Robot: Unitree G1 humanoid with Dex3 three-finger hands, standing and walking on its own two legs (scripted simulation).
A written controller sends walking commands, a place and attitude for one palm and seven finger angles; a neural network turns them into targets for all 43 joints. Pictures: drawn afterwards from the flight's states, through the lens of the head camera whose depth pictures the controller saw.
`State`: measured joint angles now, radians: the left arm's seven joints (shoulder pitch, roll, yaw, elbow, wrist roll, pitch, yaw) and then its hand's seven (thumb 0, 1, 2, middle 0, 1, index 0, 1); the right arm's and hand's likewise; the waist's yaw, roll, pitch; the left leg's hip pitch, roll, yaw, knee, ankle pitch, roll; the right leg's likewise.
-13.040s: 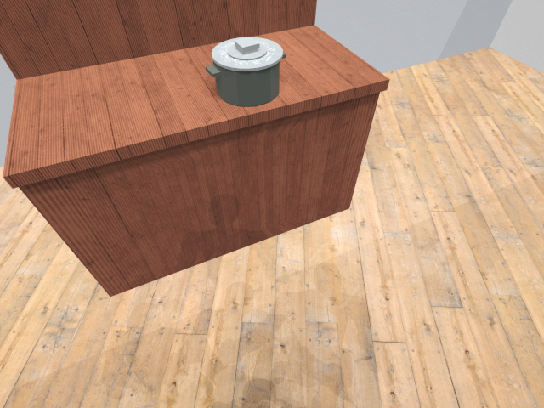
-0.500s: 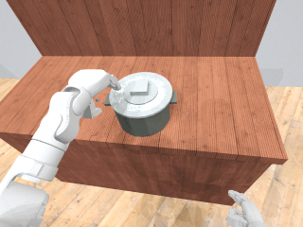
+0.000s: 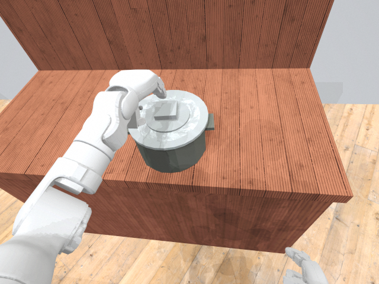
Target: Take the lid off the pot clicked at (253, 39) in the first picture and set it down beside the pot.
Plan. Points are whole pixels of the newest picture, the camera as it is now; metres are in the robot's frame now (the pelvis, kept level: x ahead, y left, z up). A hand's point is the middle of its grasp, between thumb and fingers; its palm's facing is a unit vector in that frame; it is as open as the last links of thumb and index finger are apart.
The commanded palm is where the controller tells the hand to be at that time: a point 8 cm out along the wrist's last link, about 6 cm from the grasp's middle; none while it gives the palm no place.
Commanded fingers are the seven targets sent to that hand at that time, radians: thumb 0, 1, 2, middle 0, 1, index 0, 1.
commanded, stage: move the open hand above the knob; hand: left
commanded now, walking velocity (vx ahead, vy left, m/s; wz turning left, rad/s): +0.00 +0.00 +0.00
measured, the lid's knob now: (166, 110) +0.50 +0.07 +0.08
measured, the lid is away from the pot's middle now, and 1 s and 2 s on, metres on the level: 0.00 0.00 0.00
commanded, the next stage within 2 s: lower the open fingers around the knob in 0.94 s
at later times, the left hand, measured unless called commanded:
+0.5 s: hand (161, 94) +0.48 +0.06 +0.15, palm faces -0.25 +0.00 -0.97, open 10.1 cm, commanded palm +0.45 +0.08 +0.21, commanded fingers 0.00 -0.30 1.43 -0.83 -0.08 -0.83 -0.08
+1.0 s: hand (159, 98) +0.46 +0.06 +0.16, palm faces -0.23 +0.01 -0.97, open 10.1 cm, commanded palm +0.45 +0.07 +0.21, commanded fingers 0.00 -0.30 1.43 -0.83 -0.08 -0.83 -0.08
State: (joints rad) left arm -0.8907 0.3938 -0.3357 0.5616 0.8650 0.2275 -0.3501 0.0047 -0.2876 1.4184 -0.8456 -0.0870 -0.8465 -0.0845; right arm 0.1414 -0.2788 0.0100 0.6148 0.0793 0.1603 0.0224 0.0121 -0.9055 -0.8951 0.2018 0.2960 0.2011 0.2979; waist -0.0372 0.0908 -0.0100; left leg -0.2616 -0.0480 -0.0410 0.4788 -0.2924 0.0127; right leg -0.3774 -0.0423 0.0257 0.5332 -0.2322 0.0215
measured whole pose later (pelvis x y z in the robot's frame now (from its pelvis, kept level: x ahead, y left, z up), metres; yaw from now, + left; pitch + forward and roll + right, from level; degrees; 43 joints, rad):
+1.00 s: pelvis +0.00 +0.00 +0.00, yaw +0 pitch +5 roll +1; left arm -1.04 0.27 -0.38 0.75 0.88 0.26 -0.30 0.00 -0.29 1.42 -0.85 -0.09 -0.85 -0.08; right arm 0.15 -0.26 0.01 0.64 0.07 0.19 0.02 0.01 -0.91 -0.90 0.20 0.30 0.20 0.30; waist -0.05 0.08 -0.04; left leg -0.27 -0.05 -0.03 0.46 -0.28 0.02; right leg -0.39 -0.05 0.04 0.53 -0.22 0.03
